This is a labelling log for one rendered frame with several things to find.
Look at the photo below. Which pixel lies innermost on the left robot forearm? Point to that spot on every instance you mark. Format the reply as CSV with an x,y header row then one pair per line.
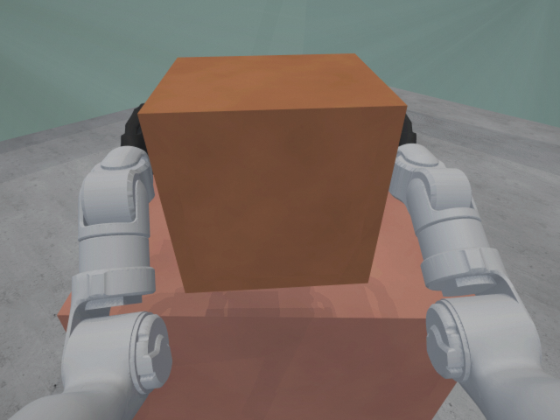
x,y
113,231

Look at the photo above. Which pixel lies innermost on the robot right upper arm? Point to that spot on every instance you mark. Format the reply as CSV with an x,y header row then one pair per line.
x,y
488,345

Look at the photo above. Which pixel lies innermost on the right robot forearm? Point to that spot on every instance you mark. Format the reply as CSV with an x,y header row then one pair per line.
x,y
457,258

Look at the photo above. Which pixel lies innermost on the left robot hand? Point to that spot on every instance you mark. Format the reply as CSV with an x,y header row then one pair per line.
x,y
133,135

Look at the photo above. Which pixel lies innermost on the carton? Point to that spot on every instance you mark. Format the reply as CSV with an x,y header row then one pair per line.
x,y
273,171

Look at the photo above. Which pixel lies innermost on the robot left upper arm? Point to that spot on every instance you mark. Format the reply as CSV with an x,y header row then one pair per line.
x,y
111,364

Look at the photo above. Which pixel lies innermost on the pedestal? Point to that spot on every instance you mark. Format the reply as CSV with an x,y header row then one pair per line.
x,y
331,352

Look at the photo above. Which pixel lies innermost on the right robot hand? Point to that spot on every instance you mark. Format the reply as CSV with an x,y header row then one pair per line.
x,y
407,136

